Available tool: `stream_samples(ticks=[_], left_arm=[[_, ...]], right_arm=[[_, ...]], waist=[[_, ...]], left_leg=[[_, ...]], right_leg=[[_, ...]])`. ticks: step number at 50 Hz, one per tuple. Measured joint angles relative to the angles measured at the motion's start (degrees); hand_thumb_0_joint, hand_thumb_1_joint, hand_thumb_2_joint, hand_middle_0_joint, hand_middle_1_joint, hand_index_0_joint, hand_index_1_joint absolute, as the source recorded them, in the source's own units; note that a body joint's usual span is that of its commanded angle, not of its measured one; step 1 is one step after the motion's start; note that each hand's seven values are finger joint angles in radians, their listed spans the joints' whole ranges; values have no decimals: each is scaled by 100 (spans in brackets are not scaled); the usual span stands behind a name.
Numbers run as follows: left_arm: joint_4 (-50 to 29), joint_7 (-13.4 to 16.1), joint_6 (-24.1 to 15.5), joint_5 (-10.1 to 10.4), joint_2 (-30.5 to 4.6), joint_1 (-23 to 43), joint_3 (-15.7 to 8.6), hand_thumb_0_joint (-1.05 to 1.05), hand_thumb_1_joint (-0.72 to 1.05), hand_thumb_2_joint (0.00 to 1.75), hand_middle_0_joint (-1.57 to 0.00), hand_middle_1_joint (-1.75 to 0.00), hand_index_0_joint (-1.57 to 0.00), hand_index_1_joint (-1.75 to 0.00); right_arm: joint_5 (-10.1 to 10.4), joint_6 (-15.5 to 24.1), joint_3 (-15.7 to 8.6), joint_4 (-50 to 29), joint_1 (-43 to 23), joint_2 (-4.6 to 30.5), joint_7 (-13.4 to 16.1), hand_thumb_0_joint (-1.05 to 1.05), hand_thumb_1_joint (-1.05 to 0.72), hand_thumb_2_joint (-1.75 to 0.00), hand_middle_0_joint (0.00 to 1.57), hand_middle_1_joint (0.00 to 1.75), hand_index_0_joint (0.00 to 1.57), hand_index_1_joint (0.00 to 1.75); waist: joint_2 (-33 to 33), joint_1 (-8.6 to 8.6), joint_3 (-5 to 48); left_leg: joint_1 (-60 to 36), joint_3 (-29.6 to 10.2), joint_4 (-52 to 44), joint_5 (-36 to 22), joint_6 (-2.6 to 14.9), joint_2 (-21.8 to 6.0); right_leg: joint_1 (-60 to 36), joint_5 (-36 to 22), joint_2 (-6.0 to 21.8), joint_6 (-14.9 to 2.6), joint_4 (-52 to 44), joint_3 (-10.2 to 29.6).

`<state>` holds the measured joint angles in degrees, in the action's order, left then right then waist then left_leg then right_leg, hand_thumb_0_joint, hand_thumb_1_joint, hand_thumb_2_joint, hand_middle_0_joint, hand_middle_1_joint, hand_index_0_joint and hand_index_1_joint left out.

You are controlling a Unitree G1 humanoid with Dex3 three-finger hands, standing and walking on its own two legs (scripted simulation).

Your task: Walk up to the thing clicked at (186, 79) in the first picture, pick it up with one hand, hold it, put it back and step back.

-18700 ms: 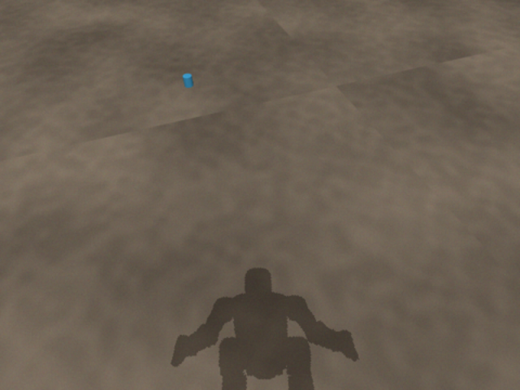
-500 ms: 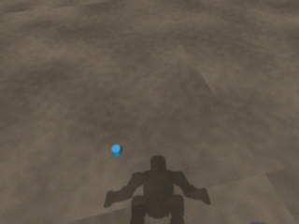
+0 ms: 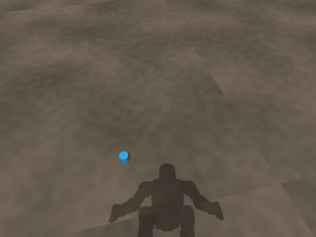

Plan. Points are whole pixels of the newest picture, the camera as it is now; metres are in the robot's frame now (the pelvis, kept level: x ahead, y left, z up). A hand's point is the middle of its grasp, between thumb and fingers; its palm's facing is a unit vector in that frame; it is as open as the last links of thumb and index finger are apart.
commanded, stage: stand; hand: left
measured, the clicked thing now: (124, 157) +0.71 +0.25 -0.74
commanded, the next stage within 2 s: walk up in 0.06 s
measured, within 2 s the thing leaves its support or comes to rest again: neither
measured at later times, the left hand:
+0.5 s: hand out of the picture +0.15 +0.24 -0.14, palm faces -0.01 -0.91 -0.41, open 7.4 cm
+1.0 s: hand (95, 179) +0.32 +0.24 -0.16, palm faces -0.04 -0.94 -0.33, open 7.4 cm
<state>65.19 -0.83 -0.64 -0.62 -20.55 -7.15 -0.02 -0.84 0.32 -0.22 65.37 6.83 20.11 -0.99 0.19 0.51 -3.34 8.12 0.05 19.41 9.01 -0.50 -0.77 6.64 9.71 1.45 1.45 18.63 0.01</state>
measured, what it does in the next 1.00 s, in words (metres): walks ahead: left foot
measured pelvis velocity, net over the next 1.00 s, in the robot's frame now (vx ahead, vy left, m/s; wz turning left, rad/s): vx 0.27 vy -0.03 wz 0.00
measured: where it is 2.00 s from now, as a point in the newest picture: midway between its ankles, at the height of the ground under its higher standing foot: (167, 217)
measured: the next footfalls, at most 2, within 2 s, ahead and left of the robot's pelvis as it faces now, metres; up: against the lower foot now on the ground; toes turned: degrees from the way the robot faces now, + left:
left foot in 0.78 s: +0.38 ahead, +0.07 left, +0.00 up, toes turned +3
right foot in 1.18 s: +0.42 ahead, -0.17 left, +0.00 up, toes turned +2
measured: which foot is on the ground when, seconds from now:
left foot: down 0.00-0.42, up 0.44-0.76, down 0.78-1.00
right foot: down 0.00-0.82, up 0.84-1.00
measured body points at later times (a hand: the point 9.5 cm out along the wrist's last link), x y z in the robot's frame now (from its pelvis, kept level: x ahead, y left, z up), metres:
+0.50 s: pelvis +0.10 -0.04 -0.01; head +0.13 -0.05 +0.44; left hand +0.15 +0.29 -0.12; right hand +0.14 -0.36 -0.14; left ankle +0.04 +0.10 -0.69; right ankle +0.07 -0.13 -0.75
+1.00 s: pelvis +0.27 -0.03 -0.02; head +0.29 -0.01 +0.43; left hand +0.32 +0.28 -0.14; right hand +0.36 -0.33 -0.11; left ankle +0.34 +0.06 -0.75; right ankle +0.27 -0.18 -0.68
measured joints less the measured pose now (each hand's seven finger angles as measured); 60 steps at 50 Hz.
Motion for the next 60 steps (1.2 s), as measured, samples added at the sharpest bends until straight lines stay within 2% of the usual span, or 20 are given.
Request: stream_samples(ticks=[4, 8, 11, 13, 16, 18, 19, 21, 25, 27, 30, 34, 37, 39, 41, 44, 46, 49, 54, 60], left_arm=[[-63, -32, 1, -20, 5, -29, -37, 1, 90, 90, -20, -30, -20, -30], [-307, -175, -26, -114, -50, -331, -234, 1, 90, 90, -20, -30, -20, -30], [-477, -198, -46, -128, -163, -485, -327, 1, 90, 90, -20, -30, -20, -30], [-515, -187, -28, -126, -267, -559, -379, 1, 90, 90, -20, -30, -20, -30], [-522, -200, 74, -161, -367, -709, -442, 1, 90, 90, -20, -30, -20, -30], [-568, -232, 41, -157, -368, -741, -437, 1, 90, 90, -20, -30, -20, -30], [-615, -239, -16, -147, -359, -734, -432, 1, 91, 90, -20, -30, -20, -30], [-749, -217, -187, -138, -304, -699, -441, 1, 90, 90, -20, -30, -20, -30], [-1060, -138, -366, -98, -191, -880, -437, 1, 90, 90, -20, -30, -20, -30], [-1135, -95, -346, -30, -122, -994, -403, 1, 90, 90, -20, -30, -20, -30], [-1232, -40, -315, 9, -53, -1099, -347, 1, 90, 90, -20, -30, -20, -30], [-1425, -31, -278, -19, -38, -1111, -327, 1, 90, 90, -20, -30, -20, -30], [-1562, -41, -253, -14, -119, -1119, -323, 1, 90, 90, -20, -30, -20, -30], [-1607, -33, -228, 13, -207, -1188, -324, 1, 90, 90, -20, -30, -20, -30], [-1564, 8, -170, 71, -233, -1142, -341, 1, 90, 90, -20, -30, -20, -30], [-1566, 27, -102, 99, -148, -1097, -253, 1, 90, 90, -20, -30, -20, -30], [-1603, -30, -126, 95, -164, -1109, -211, 1, 90, 90, -20, -30, -20, -30], [-1696, -113, -206, 90, -223, -1156, -220, 1, 90, 90, -20, -30, -20, -30], [-1649, -30, -220, 49, -295, -1184, -261, 1, 90, 90, -20, -30, -20, -30], [-1515, 183, -175, 12, -288, -1191, -370, 1, 90, 90, -20, -30, -20, -30]], right_arm=[[-12, 6, -26, -52, 12, 5, -26, 0, -91, -90, 20, 30, 20, 30], [-110, 48, -178, -302, 333, 61, -152, 0, -91, -90, 20, 30, 20, 30], [-133, 112, -279, -475, 462, 154, -159, 0, -91, -90, 20, 30, 20, 30], [-124, 152, -345, -560, 520, 173, -145, 0, -91, -90, 20, 30, 20, 30], [-153, 159, -419, -719, 664, 137, -173, 0, -91, -90, 20, 30, 20, 30], [-156, 160, -439, -839, 760, 174, -187, 0, -91, -90, 20, 30, 20, 30], [-150, 156, -442, -891, 800, 208, -186, 0, -91, -90, 20, 30, 20, 30], [-87, 103, -445, -940, 873, 296, -172, 0, -91, -90, 20, 30, 20, 30], [-2, -47, -367, -957, 801, 289, -76, 1, -91, -90, 20, 30, 20, 30], [27, -6, -343, -1077, 727, 317, -84, 1, -91, -90, 20, 30, 20, 30], [49, 13, -333, -1284, 582, 357, -129, 1, -91, -90, 20, 30, 20, 30], [43, -12, -332, -1477, 398, 346, -216, 1, -91, -90, 20, 30, 20, 30], [0, 5, -326, -1550, 320, 255, -277, 1, -91, -90, 20, 30, 20, 30], [-54, 68, -333, -1637, 339, 174, -298, 1, -91, -90, 20, 30, 20, 30], [-162, 152, -376, -1762, 318, 73, -273, 0, -91, -90, 20, 30, 20, 30], [-54, 209, -372, -1932, 368, 47, -226, 0, -91, -90, 20, 30, 20, 30], [5, 187, -333, -1962, 454, 9, -197, 0, -91, -90, 20, 30, 20, 30], [3, 197, -293, -1990, 630, 11, -192, 0, -91, -90, 20, 30, 20, 30], [-107, 106, -284, -2020, 812, 127, -175, 0, -91, -90, 20, 30, 20, 30], [-45, -228, -336, -2025, 787, 287, -132, 0, -90, -90, 20, 30, 20, 30]], waist=[[-1, -5, 6], [4, -45, 238], [18, -68, 188], [101, -74, 89], [212, -56, 134], [136, -5, 85], [78, 18, 33], [-137, 68, -104], [-142, -145, -176], [-178, -149, -219], [-264, -131, -319], [-358, -160, -511], [-303, -215, -581], [-145, -240, -540], [129, -221, -602], [99, -76, -600], [138, -33, -532], [177, -2, -439], [112, 45, -400], [-221, 51, -395]], left_leg=[[31, 1, 103, 175, 49, 9], [209, -57, 688, 1310, 250, 46], [272, -88, 876, 895, 246, 68], [220, -61, 1031, 751, 131, 111], [58, 38, 1023, 1028, 135, 125], [-79, 16, 939, 1094, 123, 44], [-120, -16, 948, 1131, 73, -7], [-18, -164, 1412, 1312, 81, -171], [847, -389, 3477, 1863, 205, 212], [1258, -391, 3933, 1670, 247, 271], [1750, -427, 3827, 1217, 252, 226], [2008, -289, 2640, 577, 182, 60], [1868, 28, 1680, 75, 278, -34], [1637, 189, 1345, -357, 399, 30], [1601, 347, 1690, -140, 416, 193], [1417, 325, 1868, 219, 477, 153], [1136, 345, 1583, 205, 452, 131], [798, 366, 1156, 136, 414, 116], [603, 381, 1036, 267, 363, 113], [944, 298, 2111, 1001, 171, -3]], right_leg=[[28, 180, 4, -33, 99, 2], [212, 1405, -51, -280, 708, 73], [299, 1067, -75, -339, 955, 118], [338, 930, -43, -312, 1276, 177], [640, 1614, -6, -290, 2057, 114], [751, 1840, -24, -311, 2033, -6], [750, 1710, -31, -315, 1791, -55], [512, 681, -141, -272, 1371, -272], [103, 924, -168, -359, 1040, -205], [-182, 882, -168, -373, 714, -193], [-511, 890, -215, -362, 417, -221], [-855, 1093, -343, -357, 312, -329], [-1042, 1447, -409, -334, 510, -422], [-1022, 1876, -340, -306, 1017, -424], [-601, 2017, -115, -354, 2341, -276], [404, 2068, -391, -461, 4445, 201], [958, 1802, -375, -488, 4866, 336], [1540, 1435, -130, -409, 4480, 347], [1821, 1081, 208, -156, 2928, 122], [1419, 249, 26, -184, 1855, -166]])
